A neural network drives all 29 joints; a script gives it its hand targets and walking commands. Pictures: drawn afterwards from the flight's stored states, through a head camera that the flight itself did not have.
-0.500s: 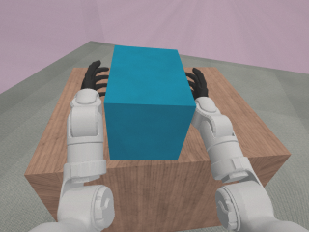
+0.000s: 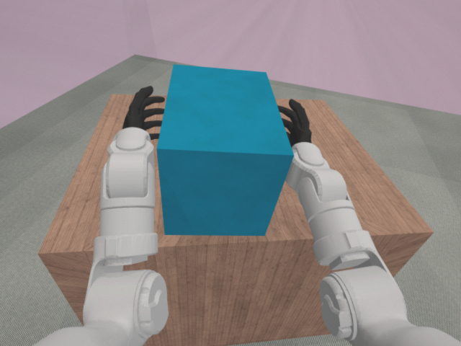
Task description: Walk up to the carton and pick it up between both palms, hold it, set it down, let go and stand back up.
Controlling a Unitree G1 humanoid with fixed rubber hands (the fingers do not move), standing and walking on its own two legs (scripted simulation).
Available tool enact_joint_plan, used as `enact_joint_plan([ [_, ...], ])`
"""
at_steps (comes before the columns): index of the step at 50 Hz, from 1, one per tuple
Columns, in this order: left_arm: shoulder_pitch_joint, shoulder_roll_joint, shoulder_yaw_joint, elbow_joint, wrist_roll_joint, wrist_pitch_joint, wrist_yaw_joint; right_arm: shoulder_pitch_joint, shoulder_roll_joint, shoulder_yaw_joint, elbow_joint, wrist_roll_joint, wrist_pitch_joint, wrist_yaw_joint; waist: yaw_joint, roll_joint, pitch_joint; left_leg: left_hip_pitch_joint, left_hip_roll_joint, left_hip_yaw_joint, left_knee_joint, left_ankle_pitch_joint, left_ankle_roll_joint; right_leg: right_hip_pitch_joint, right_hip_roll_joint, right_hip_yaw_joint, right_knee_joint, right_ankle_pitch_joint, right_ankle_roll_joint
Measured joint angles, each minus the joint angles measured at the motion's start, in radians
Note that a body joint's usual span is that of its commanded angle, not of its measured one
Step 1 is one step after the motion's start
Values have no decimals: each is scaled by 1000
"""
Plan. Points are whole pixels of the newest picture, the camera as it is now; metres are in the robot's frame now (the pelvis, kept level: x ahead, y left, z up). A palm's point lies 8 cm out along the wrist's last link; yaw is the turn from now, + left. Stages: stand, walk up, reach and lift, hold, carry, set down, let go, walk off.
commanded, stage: hold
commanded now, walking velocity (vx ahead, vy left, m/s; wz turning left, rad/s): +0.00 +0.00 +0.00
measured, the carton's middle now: (218, 148) +0.39 +0.01 +0.18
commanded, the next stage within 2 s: none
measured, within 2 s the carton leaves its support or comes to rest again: neither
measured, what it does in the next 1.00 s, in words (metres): stands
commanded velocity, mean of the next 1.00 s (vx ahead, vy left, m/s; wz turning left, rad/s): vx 0.00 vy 0.00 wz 0.00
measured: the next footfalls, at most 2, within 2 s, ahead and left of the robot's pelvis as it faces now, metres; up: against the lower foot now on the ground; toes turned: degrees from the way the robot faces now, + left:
none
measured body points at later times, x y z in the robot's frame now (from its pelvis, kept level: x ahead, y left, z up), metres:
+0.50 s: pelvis +0.01 +0.00 +0.00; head -0.06 +0.02 +0.44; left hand +0.38 +0.14 +0.23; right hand +0.38 -0.13 +0.21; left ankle +0.08 +0.12 -0.74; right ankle -0.02 -0.11 -0.74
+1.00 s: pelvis +0.01 +0.00 +0.00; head -0.05 +0.02 +0.44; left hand +0.38 +0.14 +0.23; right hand +0.38 -0.13 +0.21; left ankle +0.08 +0.12 -0.74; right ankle -0.02 -0.11 -0.74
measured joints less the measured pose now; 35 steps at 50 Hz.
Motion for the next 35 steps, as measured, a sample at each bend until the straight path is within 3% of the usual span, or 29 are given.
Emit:
enact_joint_plan([
  [14,12,-16,-11,-20,9,9,19,7,-11,2,0,8,-2,17,-1,6,0,-1,2,10,9,-10,2,-3,0,11,4,-4,2],
  [35,28,-15,8,-37,-1,11,-1,15,-15,38,-24,21,17,-11,-5,19,9,28,2,-3,1,-13,-6,31,3,-2,-4,-11,-4],
])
